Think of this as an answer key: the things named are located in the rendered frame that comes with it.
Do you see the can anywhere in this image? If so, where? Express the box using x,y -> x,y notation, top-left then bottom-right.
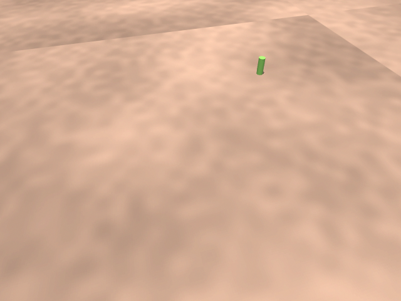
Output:
256,56 -> 266,75

